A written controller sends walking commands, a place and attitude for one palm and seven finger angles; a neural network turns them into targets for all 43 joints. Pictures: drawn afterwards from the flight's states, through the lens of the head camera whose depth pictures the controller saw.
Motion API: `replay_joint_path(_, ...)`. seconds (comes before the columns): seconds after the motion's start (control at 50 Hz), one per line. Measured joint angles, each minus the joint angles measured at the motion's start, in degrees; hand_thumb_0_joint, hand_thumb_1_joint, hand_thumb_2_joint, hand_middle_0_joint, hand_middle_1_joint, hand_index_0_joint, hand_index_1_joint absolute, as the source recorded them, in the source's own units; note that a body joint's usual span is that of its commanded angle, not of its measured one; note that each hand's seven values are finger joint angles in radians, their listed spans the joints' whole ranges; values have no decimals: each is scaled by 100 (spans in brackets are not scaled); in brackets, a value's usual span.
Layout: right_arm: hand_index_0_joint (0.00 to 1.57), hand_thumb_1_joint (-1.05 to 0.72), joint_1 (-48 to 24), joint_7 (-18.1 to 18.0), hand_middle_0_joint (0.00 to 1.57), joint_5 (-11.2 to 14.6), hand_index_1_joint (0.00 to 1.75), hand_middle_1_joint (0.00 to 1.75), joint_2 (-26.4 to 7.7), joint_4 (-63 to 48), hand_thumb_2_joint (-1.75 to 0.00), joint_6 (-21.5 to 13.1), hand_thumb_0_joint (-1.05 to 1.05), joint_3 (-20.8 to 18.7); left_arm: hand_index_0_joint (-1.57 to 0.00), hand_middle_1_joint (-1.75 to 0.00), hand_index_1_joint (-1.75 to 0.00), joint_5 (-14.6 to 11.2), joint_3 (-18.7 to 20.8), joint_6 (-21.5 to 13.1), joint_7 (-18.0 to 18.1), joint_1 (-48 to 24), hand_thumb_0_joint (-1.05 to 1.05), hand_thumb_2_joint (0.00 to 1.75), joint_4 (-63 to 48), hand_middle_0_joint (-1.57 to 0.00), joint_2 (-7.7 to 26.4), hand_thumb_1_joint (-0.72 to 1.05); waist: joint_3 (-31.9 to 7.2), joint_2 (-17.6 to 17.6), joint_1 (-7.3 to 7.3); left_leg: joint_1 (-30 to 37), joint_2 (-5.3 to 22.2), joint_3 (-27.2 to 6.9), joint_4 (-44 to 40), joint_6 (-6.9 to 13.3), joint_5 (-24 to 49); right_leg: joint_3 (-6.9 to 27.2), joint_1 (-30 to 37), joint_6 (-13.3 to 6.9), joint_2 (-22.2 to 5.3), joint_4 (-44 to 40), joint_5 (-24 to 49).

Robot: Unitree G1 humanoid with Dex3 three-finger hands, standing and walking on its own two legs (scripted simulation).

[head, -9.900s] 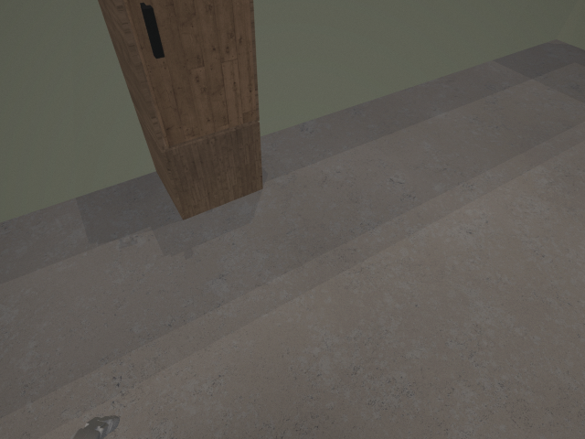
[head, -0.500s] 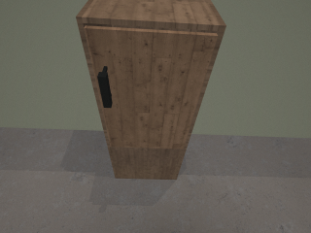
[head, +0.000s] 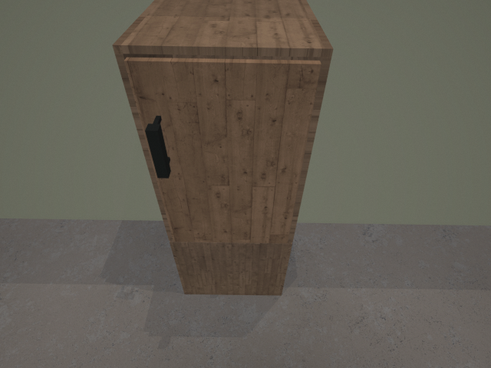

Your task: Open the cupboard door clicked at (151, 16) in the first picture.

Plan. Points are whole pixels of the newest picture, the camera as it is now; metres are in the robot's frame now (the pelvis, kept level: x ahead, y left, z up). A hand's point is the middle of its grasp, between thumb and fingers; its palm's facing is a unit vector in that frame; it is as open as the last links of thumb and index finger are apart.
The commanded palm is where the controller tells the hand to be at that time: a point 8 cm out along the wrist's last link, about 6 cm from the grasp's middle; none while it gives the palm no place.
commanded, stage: come to a stop and stand still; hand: left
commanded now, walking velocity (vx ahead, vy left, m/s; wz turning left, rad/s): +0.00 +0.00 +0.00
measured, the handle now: (161, 146) +0.55 +0.22 +0.07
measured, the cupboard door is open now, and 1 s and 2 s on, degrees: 0 0 0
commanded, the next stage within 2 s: look again from close up in 0.32 s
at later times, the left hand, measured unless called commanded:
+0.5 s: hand out of the picture -0.02 +0.16 -0.17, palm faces +0.03 -0.99 -0.17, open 7.4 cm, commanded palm none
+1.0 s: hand out of the picture -0.05 +0.17 -0.17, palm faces +0.05 -0.99 -0.15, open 7.4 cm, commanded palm none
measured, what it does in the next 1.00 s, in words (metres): stands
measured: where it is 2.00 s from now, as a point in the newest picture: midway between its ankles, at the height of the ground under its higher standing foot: outside the picture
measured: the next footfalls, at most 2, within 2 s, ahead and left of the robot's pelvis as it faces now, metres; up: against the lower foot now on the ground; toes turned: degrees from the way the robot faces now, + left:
none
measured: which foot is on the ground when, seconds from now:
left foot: down 0.00-1.00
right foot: down 0.00-1.00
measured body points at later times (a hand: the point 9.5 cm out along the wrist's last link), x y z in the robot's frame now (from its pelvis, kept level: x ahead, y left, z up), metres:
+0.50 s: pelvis -0.02 +0.00 +0.01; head -0.02 +0.01 +0.46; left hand -0.02 +0.21 -0.16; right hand -0.06 -0.22 -0.15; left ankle -0.01 +0.09 -0.73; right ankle +0.04 -0.12 -0.73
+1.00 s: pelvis -0.01 +0.03 +0.01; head -0.02 +0.03 +0.46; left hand -0.05 +0.22 -0.16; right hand -0.02 -0.18 -0.15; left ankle -0.01 +0.09 -0.73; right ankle +0.04 -0.12 -0.73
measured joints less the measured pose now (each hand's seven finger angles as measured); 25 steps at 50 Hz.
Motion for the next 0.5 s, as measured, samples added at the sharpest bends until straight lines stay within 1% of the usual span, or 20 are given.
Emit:
replay_joint_path(0.14, 20, -91, -35, 47, 20, 0, 30, 30, 33, 76, -90, -6, 0, 31, -20, -30, -30, -22, -6, -62, 17, -157, 1, 90, -43, -20, -36, 91, 10, -35, -12, 26, 99, -43, -165, -83, 157, -57, 90, -87, 112, -287, 199)
replay_joint_path(0.24, 20, -91, 57, 58, 20, -2, 30, 30, 90, 219, -90, 7, 0, 51, -20, -30, -30, -31, 5, -64, 17, -181, 1, 90, -1, -20, -23, 92, 58, -75, -14, 41, 132, -66, -283, -108, 260, -85, 151, -111, 155, -492, 340)
replay_joint_path(0.36, 20, -91, 222, 66, 20, 0, 30, 30, 164, 411, -90, 49, 0, 54, -20, -30, -30, -33, 8, -41, 12, -101, 1, 90, 109, -20, -75, 92, 125, -100, -14, 13, 137, -64, -346, -94, 327, -87, 171, -95, 169, -656, 463)
replay_joint_path(0.5, 20, -91, 391, 51, 20, 13, 30, 30, 274, 614, -90, 38, 0, 62, -20, -30, -30, -38, 5, -25, 24, 35, 0, 90, 286, -20, -200, 91, 189, -133, -19, 7, 85, -32, -404, -30, 369, -52, 179, -31, 125, -757, 549)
